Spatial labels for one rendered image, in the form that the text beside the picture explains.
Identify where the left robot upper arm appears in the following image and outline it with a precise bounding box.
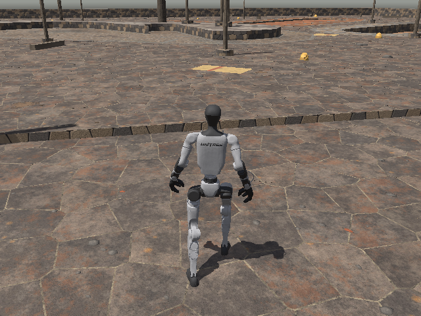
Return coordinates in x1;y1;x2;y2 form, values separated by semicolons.
178;132;198;168

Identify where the left robot thigh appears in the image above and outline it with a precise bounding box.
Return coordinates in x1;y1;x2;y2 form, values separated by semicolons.
187;185;201;242

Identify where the left robot hand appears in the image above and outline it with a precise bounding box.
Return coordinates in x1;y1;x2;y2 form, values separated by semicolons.
169;179;184;193

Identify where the robot right forearm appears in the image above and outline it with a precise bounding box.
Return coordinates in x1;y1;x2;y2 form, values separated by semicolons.
237;161;251;190

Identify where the robot left forearm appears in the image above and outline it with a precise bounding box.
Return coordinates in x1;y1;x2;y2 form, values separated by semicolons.
170;157;184;181

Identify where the right robot hand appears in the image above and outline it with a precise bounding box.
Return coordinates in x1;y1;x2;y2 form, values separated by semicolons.
238;187;253;203

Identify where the left robot foot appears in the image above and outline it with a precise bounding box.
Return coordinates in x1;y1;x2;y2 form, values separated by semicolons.
186;268;199;287

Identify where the right robot upper arm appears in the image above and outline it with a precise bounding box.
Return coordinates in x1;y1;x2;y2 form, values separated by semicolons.
226;134;244;171

